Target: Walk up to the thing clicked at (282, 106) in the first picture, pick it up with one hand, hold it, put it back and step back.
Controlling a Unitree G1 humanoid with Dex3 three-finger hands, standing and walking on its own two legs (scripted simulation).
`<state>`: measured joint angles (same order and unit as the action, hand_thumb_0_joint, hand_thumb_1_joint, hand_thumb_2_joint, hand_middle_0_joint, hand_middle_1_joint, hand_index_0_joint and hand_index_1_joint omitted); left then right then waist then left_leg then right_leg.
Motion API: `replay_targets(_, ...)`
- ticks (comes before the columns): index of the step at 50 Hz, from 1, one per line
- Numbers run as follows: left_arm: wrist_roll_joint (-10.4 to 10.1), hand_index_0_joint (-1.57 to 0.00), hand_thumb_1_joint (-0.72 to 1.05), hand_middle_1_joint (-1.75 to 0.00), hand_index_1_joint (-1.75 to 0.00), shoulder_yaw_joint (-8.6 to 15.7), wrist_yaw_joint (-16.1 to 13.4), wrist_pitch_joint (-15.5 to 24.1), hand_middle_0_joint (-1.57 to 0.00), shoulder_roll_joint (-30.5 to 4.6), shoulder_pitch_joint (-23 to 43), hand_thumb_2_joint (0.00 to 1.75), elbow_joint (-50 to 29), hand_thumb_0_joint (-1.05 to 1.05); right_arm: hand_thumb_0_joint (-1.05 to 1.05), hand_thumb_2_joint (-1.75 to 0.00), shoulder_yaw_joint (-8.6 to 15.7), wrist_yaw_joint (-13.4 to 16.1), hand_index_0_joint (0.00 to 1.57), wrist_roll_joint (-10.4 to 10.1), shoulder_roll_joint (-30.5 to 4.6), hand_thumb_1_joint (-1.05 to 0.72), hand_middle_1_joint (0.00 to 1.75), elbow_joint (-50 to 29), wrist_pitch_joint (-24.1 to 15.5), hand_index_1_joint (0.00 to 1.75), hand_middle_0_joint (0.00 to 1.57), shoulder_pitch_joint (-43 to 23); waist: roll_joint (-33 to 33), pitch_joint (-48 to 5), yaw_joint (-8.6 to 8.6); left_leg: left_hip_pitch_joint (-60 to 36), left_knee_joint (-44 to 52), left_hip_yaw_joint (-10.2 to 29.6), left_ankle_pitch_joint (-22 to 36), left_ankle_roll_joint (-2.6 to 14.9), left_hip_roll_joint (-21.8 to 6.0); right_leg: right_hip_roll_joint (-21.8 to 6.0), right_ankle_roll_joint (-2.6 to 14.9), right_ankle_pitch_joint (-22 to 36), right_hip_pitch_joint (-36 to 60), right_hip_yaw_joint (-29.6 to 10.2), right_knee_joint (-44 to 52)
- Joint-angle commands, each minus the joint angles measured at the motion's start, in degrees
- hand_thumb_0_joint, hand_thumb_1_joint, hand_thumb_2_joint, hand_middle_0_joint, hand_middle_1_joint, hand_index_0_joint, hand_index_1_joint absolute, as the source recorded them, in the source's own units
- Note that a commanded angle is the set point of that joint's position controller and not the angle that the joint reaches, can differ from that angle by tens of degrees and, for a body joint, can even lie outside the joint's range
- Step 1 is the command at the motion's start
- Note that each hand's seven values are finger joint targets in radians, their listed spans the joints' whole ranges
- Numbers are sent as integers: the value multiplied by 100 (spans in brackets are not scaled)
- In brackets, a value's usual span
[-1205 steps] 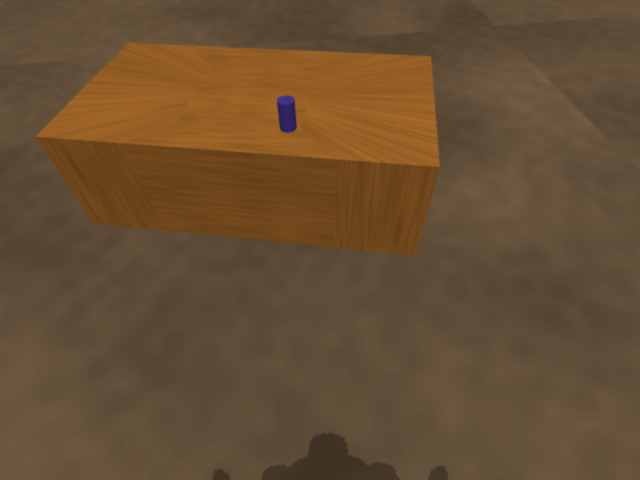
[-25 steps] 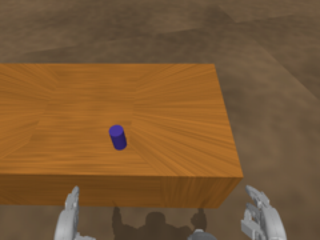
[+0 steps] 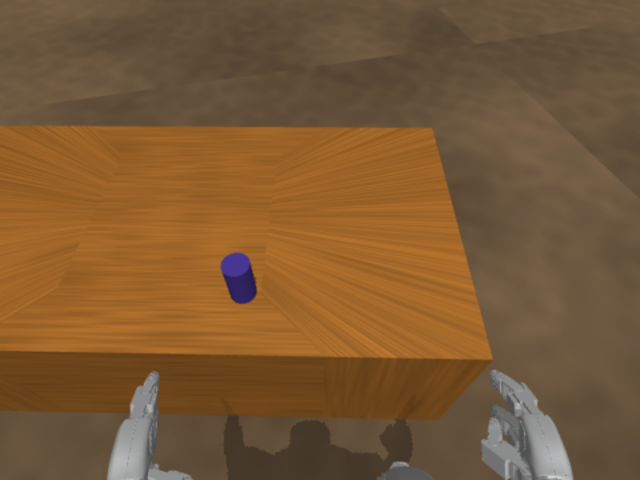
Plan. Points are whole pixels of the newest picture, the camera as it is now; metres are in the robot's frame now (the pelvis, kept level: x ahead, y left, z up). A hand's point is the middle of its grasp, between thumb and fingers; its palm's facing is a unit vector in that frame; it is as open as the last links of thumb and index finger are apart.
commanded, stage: home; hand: left
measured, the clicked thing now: (239, 279) +0.52 +0.18 -0.22
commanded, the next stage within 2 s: stand in 0.66 s
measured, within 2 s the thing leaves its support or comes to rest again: neither
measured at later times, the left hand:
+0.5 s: hand (184, 458) +0.17 +0.18 -0.05, palm faces +0.12 -0.95 -0.28, open 17.5 cm
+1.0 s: hand out of the picture +0.13 +0.20 -0.10, palm faces -0.01 -0.94 -0.34, open 14.9 cm
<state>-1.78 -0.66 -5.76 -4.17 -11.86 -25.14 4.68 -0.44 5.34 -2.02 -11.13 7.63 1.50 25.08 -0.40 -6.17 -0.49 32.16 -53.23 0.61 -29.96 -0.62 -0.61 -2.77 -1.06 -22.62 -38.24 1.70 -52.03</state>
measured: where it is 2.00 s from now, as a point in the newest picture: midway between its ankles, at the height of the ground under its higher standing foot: outside the picture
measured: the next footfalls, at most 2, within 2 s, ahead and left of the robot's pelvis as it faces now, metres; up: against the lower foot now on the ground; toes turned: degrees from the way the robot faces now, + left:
none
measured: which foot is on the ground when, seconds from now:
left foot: down 0.00-1.00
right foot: down 0.00-1.00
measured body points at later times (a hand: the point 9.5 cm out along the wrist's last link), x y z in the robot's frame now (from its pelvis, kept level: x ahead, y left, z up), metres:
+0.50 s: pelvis +0.00 +0.00 +0.00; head +0.03 +0.00 +0.45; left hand +0.16 +0.23 -0.03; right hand +0.15 -0.24 -0.08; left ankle -0.03 +0.12 -0.69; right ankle +0.03 -0.13 -0.69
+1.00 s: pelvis -0.01 -0.01 +0.01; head +0.01 -0.01 +0.46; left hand +0.13 +0.25 -0.07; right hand +0.14 -0.26 -0.09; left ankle -0.03 +0.12 -0.69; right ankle +0.03 -0.13 -0.69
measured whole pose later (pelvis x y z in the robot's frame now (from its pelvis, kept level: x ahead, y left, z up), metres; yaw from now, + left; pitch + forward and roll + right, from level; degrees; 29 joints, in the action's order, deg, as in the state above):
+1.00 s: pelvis -0.01 -0.01 +0.01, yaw +2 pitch +2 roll +0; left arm 3.7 -0.7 -1.7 -2.7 -16.8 -15.7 26.8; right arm -0.3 2.3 3.8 -15.9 41.5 -2.3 11.1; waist -0.1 -0.6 -0.9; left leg 25.1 -50.9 2.4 -28.4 -1.0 -0.4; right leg -3.0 0.2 -21.9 -30.4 3.6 -49.8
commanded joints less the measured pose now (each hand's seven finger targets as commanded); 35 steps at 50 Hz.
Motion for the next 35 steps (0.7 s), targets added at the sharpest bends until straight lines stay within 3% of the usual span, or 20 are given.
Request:
replay_targets(1,25,-5,-52,-6,-6,362,-18,292,-5,-563,-8,7,-886,0,0,-90,409,64,20,31,-670,-90,30,-1077,-333,30,20,-98,-31,-563,24,254,947,-173,1651,28,106,155,143,1096,1069,154,655)
replay_targets(4,9,-5,-51,-6,-6,261,-2,316,-5,-521,200,8,-1231,0,0,-90,288,63,20,33,-546,-90,30,-972,-298,30,20,-46,152,-616,-6,205,916,-175,1800,10,108,146,160,1220,1075,158,619)
replay_targets(5,58,-5,-56,-5,-5,555,-129,226,-5,-691,-154,5,-1279,0,0,-90,318,120,20,-7,-816,-90,30,328,-318,30,20,-489,36,-578,15,167,876,25,1582,11,76,245,160,1065,1069,231,623)
replay_targets(6,74,-5,-58,-5,-5,465,-139,133,-5,-593,-409,4,-1128,0,0,-90,295,153,20,-3,-789,-90,30,130,-364,30,20,-445,87,-600,59,170,832,-35,1649,17,95,235,162,1127,1104,216,680)
replay_targets(8,65,-5,-56,-5,-5,226,-169,85,-5,-484,-104,5,-1499,0,0,-90,211,168,20,-19,-700,-90,30,218,-481,30,20,-645,81,-514,117,164,879,-24,1454,38,78,234,157,1027,1060,206,694)
replay_targets(9,74,-5,-56,-5,-5,334,-208,64,-5,-579,-63,5,-1492,0,0,-90,224,198,20,-12,-691,-90,30,367,-500,30,20,-685,305,-593,115,150,823,-76,1550,33,96,220,165,1114,1072,190,705)
replay_targets(12,87,-5,-54,-6,-6,288,-221,-37,-5,-550,-137,6,-1495,0,0,-90,265,238,20,21,-766,-90,30,668,-594,30,20,-796,387,-540,169,88,765,-59,1837,14,64,237,180,1324,1029,224,668)
replay_targets(16,110,-5,-58,-5,-5,363,-267,-177,-5,-645,-86,4,-1572,0,0,-90,281,285,20,35,-798,-90,30,870,-752,30,20,-1015,214,-548,161,120,816,10,1581,44,56,245,162,1092,1059,262,720)
replay_targets(17,109,-5,-58,-5,-5,273,-275,-196,-5,-578,-55,4,-1537,0,0,-90,259,291,20,41,-777,-90,30,921,-785,30,20,-1096,238,-409,145,166,863,16,1447,43,53,248,160,963,997,273,738)
replay_targets(20,123,-5,-56,-5,-5,290,-282,-300,-5,-530,-291,5,-1516,0,0,-90,264,311,20,62,-756,-90,30,988,-884,30,20,-1113,138,-741,121,107,741,9,1748,55,64,244,157,1254,1238,277,723)
replay_targets(26,148,-4,-60,-5,-5,267,-312,-430,-4,-537,-60,3,-1509,0,0,-90,250,362,20,91,-778,-90,30,1154,-1041,30,20,-1204,138,-430,170,182,855,37,1327,56,60,260,143,861,1050,303,813)
replay_targets(28,151,-5,-58,-5,-5,329,-322,-465,-5,-589,-92,4,-1547,0,0,-90,246,369,20,100,-762,-90,30,1171,-1085,30,20,-1229,240,-507,110,203,845,17,1285,60,82,251,147,828,1083,293,836)
replay_targets(31,167,-5,-59,-5,-5,296,-306,-505,-5,-584,-122,3,-1586,0,0,-90,244,388,20,107,-771,-90,30,1185,-1135,30,20,-1207,187,-642,140,112,826,8,1464,56,77,260,156,984,1155,280,799)
replay_targets(34,165,-4,-60,-5,-5,257,-302,-541,-4,-538,-15,3,-1555,0,0,-90,234,399,20,110,-772,-90,30,1235,-1177,30,20,-1264,204,-418,170,184,883,34,1309,48,63,264,161,832,1067,299,825)
replay_targets(35,170,-4,-60,-5,-5,336,-301,-551,-4,-603,-22,3,-1553,0,0,-90,225,411,20,122,-745,-90,30,1295,-1178,30,20,-1195,259,-561,144,131,840,22,1415,48,78,260,159,916,1134,282,826)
